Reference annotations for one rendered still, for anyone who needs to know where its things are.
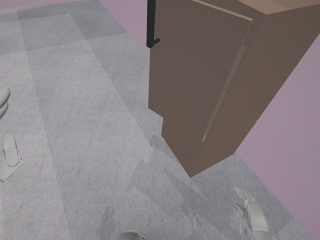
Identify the cupboard door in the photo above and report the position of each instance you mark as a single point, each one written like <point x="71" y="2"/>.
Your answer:
<point x="190" y="65"/>

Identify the left robot hand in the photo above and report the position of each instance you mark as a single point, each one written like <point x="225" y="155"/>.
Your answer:
<point x="9" y="165"/>

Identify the handle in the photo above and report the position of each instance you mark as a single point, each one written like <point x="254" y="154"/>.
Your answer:
<point x="151" y="9"/>

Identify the robot right forearm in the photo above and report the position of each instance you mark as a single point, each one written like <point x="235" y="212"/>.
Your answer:
<point x="261" y="235"/>

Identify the right robot hand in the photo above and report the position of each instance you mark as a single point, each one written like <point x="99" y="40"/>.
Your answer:
<point x="250" y="219"/>

